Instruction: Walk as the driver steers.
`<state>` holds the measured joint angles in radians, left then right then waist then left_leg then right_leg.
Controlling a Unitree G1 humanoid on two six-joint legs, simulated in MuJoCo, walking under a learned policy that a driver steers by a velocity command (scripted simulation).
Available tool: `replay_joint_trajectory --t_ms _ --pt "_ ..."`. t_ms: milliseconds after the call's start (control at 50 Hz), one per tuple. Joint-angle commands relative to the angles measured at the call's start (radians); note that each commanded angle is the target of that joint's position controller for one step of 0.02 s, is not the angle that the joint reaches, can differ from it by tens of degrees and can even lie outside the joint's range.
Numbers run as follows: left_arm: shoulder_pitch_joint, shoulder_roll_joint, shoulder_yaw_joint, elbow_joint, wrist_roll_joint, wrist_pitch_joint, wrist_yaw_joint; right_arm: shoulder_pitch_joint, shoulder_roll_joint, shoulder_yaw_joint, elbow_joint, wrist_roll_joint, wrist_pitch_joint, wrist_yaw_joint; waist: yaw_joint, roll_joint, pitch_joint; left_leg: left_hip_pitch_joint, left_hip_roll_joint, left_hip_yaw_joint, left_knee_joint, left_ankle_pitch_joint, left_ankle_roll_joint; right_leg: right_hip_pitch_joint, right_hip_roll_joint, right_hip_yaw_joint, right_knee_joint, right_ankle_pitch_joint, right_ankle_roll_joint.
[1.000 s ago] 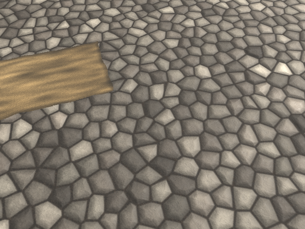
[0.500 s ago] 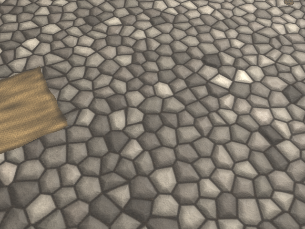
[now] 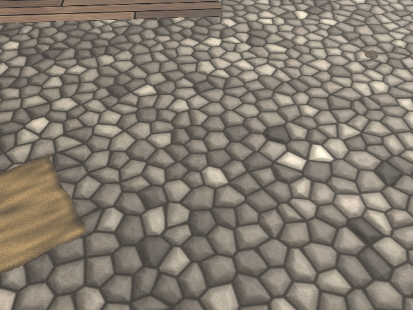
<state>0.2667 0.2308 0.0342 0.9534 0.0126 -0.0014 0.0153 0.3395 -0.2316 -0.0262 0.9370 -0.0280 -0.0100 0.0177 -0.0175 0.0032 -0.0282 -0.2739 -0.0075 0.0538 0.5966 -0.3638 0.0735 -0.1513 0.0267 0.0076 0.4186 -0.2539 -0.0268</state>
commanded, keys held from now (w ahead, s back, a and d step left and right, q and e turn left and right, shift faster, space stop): w+q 0.80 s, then w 0.20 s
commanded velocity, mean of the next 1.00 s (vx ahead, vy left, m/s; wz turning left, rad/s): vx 0.45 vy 0.00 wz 0.46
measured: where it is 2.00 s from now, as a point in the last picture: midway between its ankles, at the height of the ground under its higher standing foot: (121, 214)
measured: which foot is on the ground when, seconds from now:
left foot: down 0.00-0.50, up 0.52-1.00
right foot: down 0.00-0.06, up 0.08-0.48, down 0.50-1.00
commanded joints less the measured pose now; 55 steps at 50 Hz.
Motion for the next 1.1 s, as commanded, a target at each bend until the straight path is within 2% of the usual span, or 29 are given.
replay_joint_trajectory --t_ms 20,40,60,80,100,120,160,220,300,380,440,480,500,520,540,560,580,620,640,700,780,900,960,1000,1020,1040,1060,1080,1100 --pt "-0.080 0.155 0.044 -0.052 -0.003 -0.029 0.002 0.034 -0.049 -0.018 -0.031 0.006 -0.031 0.002 -0.031 -0.103 0.133 0.059 -0.009 0.014 -0.086 0.001 0.037 -0.157 -0.229 0.198 -0.222 -0.390 -0.143" --pt "-0.098 0.142 0.043 -0.057 0.000 -0.032 0.002 0.097 -0.050 -0.023 -0.003 0.005 -0.034 -0.001 -0.053 -0.061 0.134 0.142 -0.022 -0.004 -0.146 -0.012 0.049 -0.203 -0.195 0.144 -0.143 -0.379 -0.125" --pt "-0.130 0.102 0.034 -0.076 0.008 -0.036 0.000 0.194 -0.077 -0.032 0.027 -0.002 -0.041 -0.008 -0.084 0.055 0.129 0.227 0.067 -0.175 -0.258 -0.127 0.077 -0.286 -0.132 0.051 0.047 -0.328 -0.097" --pt "-0.172 0.042 0.017 -0.124 0.002 -0.044 -0.011 0.270 -0.173 -0.059 0.045 0.006 -0.045 -0.011 -0.093 0.284 0.147 0.297 0.271 -0.605 -0.463 -0.382 0.166 -0.489 0.010 -0.103 0.314 -0.238 -0.038" --pt "-0.195 0.089 0.023 -0.135 0.027 -0.053 -0.018 0.265 -0.179 -0.061 0.045 0.008 -0.042 -0.004 -0.087 0.230 0.191 0.309 0.346 -0.766 -0.519 -0.355 0.210 -0.592 0.021 -0.032 0.445 -0.264 -0.044" --pt "-0.185 0.104 0.027 -0.129 0.027 -0.062 -0.026 0.200 -0.165 -0.059 0.027 0.004 -0.043 -0.005 -0.042 0.124 0.186 0.287 0.330 -0.694 -0.483 -0.259 0.211 -0.591 -0.026 0.015 0.516 -0.188 -0.048" --pt "-0.183 0.104 0.027 -0.120 0.019 -0.080 -0.039 0.142 -0.146 -0.059 0.004 0.010 -0.050 -0.013 -0.015 0.060 0.131 0.300 0.255 -0.542 -0.464 -0.028 0.170 -0.558 -0.058 0.018 0.523 -0.072 -0.033" --pt "-0.203 0.091 0.021 -0.131 0.030 -0.072 -0.046 0.168 -0.106 -0.052 0.022 0.023 -0.059 -0.022 -0.017 0.083 0.083 0.328 0.188 -0.415 -0.437 0.259 0.152 -0.541 -0.056 -0.007 0.491 0.025 0.013" --pt "-0.329 0.073 0.007 -0.192 0.019 -0.059 -0.046 0.215 -0.115 -0.059 0.033 0.018 -0.054 -0.029 -0.050 0.088 0.096 0.299 0.162 -0.369 -0.414 0.376 0.158 -0.556 -0.047 -0.028 0.371 0.093 0.060" --pt "-0.410 0.079 -0.001 -0.248 0.005 -0.059 -0.046 0.204 -0.138 -0.071 0.023 0.013 -0.049 -0.026 -0.071 0.119 0.105 0.231 0.148 -0.363 -0.366 0.467 0.135 -0.446 -0.028 -0.032 0.226 0.148 0.057" --pt "-0.310 0.114 0.010 -0.240 0.000 -0.066 -0.035 0.125 -0.167 -0.083 -0.005 0.015 -0.049 -0.029 -0.008 0.117 0.081 0.155 0.157 -0.388 -0.298 0.539 0.084 -0.227 -0.014 -0.018 0.138 0.147 0.028" --pt "-0.082 0.168 0.037 -0.174 0.006 -0.080 -0.013 0.079 -0.181 -0.089 -0.022 0.019 -0.055 -0.021 0.092 0.045 -0.022 0.089 0.079 -0.343 -0.041 0.642 0.041 0.073 -0.002 -0.016 0.060 0.121 -0.007" --pt "0.075 0.240 0.057 -0.162 0.030 -0.091 0.003 0.072 -0.137 -0.079 -0.053 0.027 -0.061 -0.014 0.150 -0.071 -0.155 -0.018 -0.001 -0.275 0.236 0.450 0.018 0.276 -0.191 0.180 0.005 -0.101 -0.048" --pt "0.103 0.309 0.064 -0.174 0.051 -0.085 0.012 0.136 -0.020 -0.055 -0.088 0.039 -0.061 -0.017 0.098 -0.268 -0.223 -0.275 -0.123 -0.183 0.489 -0.190 0.004 0.432 -0.442 0.585 -0.127 -0.307 -0.101" --pt "0.045 0.297 0.070 -0.172 0.035 -0.068 0.010 0.191 -0.090 -0.064 -0.082 0.027 -0.048 -0.017 0.044 -0.295 -0.212 -0.367 -0.072 -0.167 0.636 -0.171 0.017 0.343 -0.480 0.819 -0.219 -0.483 -0.175" --pt "-0.049 0.184 0.047 -0.201 0.026 -0.065 0.005 0.129 -0.125 -0.070 -0.070 0.009 -0.038 -0.014 0.023 -0.129 -0.062 -0.386 -0.006 -0.160 0.667 -0.069 0.024 0.203 -0.437 0.672 -0.228 -0.508 -0.160" --pt "-0.092 0.127 0.033 -0.202 0.016 -0.070 0.000 0.063 -0.111 -0.067 -0.076 0.004 -0.036 -0.001 0.023 -0.059 0.024 -0.359 0.027 -0.145 0.621 0.006 0.017 0.087 -0.368 0.479 -0.230 -0.325 -0.141" --pt "-0.066 0.096 0.023 -0.177 0.020 -0.084 0.001 0.027 -0.094 -0.067 -0.082 -0.010 -0.021 0.016 0.008 -0.089 0.052 -0.301 0.067 -0.135 0.561 0.056 0.002 0.008 -0.287 0.252 -0.244 -0.037 -0.104" --pt "-0.038 0.102 0.024 -0.161 0.017 -0.094 0.000 0.024 -0.085 -0.065 -0.089 -0.011 -0.010 0.022 0.002 -0.115 0.039 -0.290 0.068 -0.124 0.559 0.070 -0.004 0.006 -0.288 0.202 -0.242 0.060 -0.108" --pt "0.015 0.106 0.029 -0.140 0.005 -0.117 -0.007 -0.065 -0.077 -0.059 -0.127 -0.008 0.008 0.036 0.004 -0.087 0.041 -0.369 0.083 -0.115 0.538 0.132 -0.017 0.045 -0.297 0.107 -0.270 0.184 -0.129" --pt "0.068 0.106 0.032 -0.116 0.009 -0.114 -0.009 -0.210 -0.066 -0.046 -0.183 -0.007 0.009 0.055 0.024 -0.071 0.080 -0.453 0.090 -0.084 0.398 0.258 -0.037 0.081 -0.283 -0.022 -0.292 0.263 -0.130" --pt "0.159 0.131 0.034 -0.064 0.010 -0.107 -0.010 -0.381 -0.040 -0.017 -0.238 -0.011 -0.004 0.063 0.066 -0.073 0.123 -0.317 0.050 0.014 0.069 0.310 -0.005 0.117 -0.280 -0.134 -0.280 0.400 -0.114" --pt "0.203 0.153 0.035 -0.024 0.009 -0.087 -0.005 -0.385 -0.057 -0.020 -0.239 -0.021 -0.012 0.048 0.057 -0.087 0.112 -0.243 -0.001 0.056 -0.013 0.189 0.043 0.219 -0.300 -0.155 -0.178 0.680 -0.112" --pt "0.210 0.173 0.035 -0.006 0.006 -0.071 -0.003 -0.230 -0.081 -0.033 -0.186 -0.028 -0.025 0.034 -0.018 -0.097 0.015 -0.036 -0.066 0.079 -0.091 0.150 0.086 0.241 -0.292 -0.189 0.056 0.932 -0.098" --pt "0.198 0.164 0.029 -0.011 -0.001 -0.065 -0.002 -0.064 -0.112 -0.049 -0.127 -0.038 -0.036 0.023 -0.088 -0.072 -0.080 0.207 -0.056 0.047 -0.136 0.204 0.113 0.132 -0.265 -0.218 0.250 0.833 -0.076" --pt "0.207 0.089 0.006 -0.056 -0.024 -0.068 -0.011 0.091 -0.204 -0.072 -0.101 -0.063 -0.043 0.005 -0.136 0.056 -0.225 0.551 0.212 -0.263 -0.147 0.087 0.190 -0.179 -0.202 -0.218 0.573 0.437 -0.044" --pt "0.244 0.059 0.005 -0.078 -0.034 -0.070 -0.021 0.117 -0.272 -0.090 -0.094 -0.026 -0.032 -0.005 -0.103 0.221 -0.332 0.687 0.464 -0.706 -0.278 0.167 0.292 -0.445 -0.016 -0.148 0.900 -0.284 -0.012" --pt "0.129 0.149 0.035 -0.089 -0.019 -0.066 -0.013 0.061 -0.252 -0.088 -0.101 -0.001 -0.027 -0.014 -0.107 0.055 -0.220 0.581 0.414 -0.570 -0.278 0.285 0.257 -0.519 -0.057 0.010 0.939 -0.215 -0.028" --pt "0.084 0.114 0.028 -0.098 -0.026 -0.075 -0.016 -0.011 -0.191 -0.071 -0.094 0.003 -0.036 -0.017 -0.072 0.041 -0.091 0.437 0.370 -0.411 -0.296 0.361 0.222 -0.519 -0.092 0.038 0.886 -0.146 -0.041"
Velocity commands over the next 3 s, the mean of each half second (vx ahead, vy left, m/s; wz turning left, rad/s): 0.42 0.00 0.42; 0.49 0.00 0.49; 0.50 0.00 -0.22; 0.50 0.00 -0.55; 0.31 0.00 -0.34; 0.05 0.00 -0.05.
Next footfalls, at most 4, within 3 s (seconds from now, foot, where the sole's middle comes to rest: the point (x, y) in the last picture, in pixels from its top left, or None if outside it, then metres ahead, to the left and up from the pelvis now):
0.50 right None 0.38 -0.06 -0.78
1.02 left None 0.53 0.25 -0.78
1.56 right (148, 233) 0.87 0.23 -0.78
2.08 left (104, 177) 1.15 0.44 -0.78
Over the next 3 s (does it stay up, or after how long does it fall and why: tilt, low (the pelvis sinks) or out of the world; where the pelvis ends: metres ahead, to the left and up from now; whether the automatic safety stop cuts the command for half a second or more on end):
stays up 1.18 0.33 0.00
